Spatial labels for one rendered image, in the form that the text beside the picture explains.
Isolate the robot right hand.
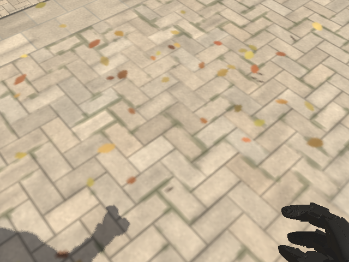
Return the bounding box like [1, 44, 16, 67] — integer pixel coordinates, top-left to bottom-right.
[278, 203, 349, 262]

